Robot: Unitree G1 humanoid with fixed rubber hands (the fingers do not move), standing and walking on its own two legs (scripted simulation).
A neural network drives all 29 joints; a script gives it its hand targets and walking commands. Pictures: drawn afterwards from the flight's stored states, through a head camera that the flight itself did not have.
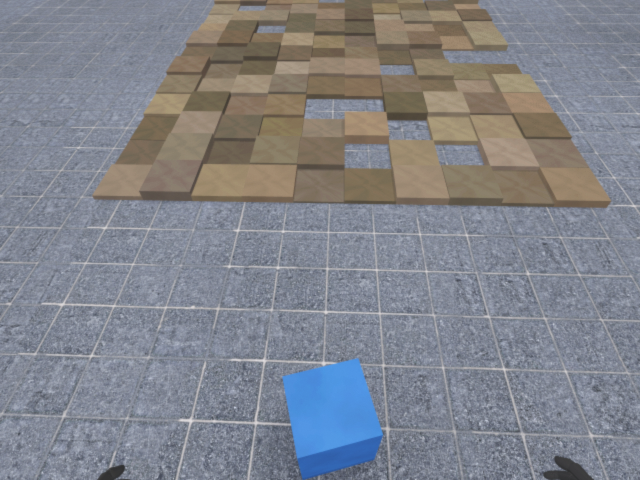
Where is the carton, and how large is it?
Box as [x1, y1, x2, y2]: [282, 358, 382, 479]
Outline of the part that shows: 357,358 282,376 297,459 303,479 371,460 374,458 382,433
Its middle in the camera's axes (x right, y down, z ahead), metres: +0.02 +0.49 +1.07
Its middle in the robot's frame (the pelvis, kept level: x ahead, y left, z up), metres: +0.39 +0.01 -0.66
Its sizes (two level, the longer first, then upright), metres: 0.210 0.200 0.250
